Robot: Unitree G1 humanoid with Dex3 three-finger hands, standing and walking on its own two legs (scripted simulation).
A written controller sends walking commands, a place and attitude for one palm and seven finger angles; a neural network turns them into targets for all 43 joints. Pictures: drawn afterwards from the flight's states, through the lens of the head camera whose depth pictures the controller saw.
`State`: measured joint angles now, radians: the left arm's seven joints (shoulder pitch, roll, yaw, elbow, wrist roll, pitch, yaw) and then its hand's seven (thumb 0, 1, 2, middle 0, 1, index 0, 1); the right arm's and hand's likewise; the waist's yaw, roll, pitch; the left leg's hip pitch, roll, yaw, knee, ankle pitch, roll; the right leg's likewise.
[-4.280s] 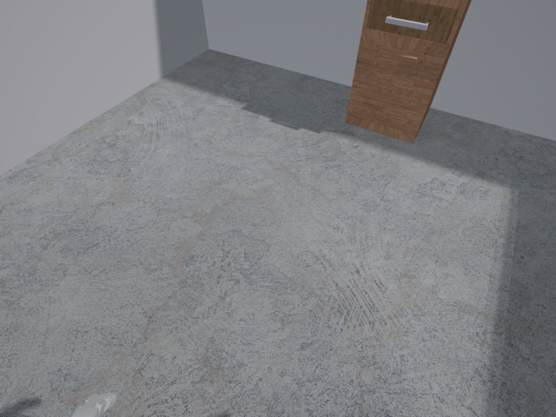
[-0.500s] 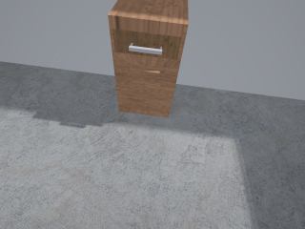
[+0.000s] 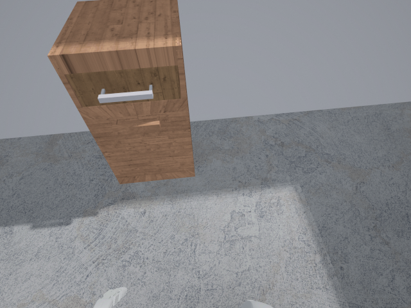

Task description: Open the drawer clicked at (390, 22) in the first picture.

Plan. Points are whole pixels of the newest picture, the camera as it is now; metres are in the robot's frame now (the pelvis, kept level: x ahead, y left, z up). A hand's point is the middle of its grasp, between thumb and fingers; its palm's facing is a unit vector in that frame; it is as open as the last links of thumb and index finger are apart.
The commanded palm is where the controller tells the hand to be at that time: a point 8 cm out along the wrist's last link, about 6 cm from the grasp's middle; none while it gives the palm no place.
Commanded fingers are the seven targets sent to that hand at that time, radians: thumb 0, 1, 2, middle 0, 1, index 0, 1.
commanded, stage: turn to face it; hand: left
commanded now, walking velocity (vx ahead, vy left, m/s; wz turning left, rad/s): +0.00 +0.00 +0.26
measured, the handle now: (126, 93) +0.83 +0.30 -0.10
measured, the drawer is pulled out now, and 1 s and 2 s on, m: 0.00 0.00 0.00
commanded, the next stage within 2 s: take the last steps up to it in 0.12 s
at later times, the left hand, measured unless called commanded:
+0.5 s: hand out of the picture +0.08 +0.21 -0.15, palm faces +0.11 -0.98 -0.18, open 7.3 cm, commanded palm none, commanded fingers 0.00 0.90 0.90 -0.20 -0.30 -0.20 -0.30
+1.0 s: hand out of the picture +0.13 +0.14 -0.15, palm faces +0.27 -0.96 -0.12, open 7.4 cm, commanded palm none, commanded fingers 0.00 0.90 0.90 -0.20 -0.30 -0.20 -0.30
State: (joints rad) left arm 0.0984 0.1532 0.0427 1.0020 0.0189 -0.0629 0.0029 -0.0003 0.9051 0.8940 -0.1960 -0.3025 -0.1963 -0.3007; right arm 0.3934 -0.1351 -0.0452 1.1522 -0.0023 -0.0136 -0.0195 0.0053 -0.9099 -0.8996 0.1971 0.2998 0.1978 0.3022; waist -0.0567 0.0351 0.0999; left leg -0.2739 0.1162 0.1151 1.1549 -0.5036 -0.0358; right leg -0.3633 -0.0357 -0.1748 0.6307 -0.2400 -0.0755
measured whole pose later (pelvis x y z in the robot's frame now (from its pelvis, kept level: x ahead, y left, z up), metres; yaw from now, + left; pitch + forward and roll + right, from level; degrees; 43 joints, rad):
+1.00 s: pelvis +0.24 +0.03 +0.02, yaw +9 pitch +0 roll +0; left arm 0.44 0.07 0.02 1.16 0.03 -0.07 0.02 0.00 0.90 0.89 -0.20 -0.30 -0.20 -0.30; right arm 0.14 -0.19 -0.06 1.04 -0.02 -0.02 0.02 0.00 -0.91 -0.90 0.19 0.30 0.19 0.30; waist 0.04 0.01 0.06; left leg -0.50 0.09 0.10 0.71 -0.20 0.01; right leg 0.02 -0.05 -0.18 0.33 -0.34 0.02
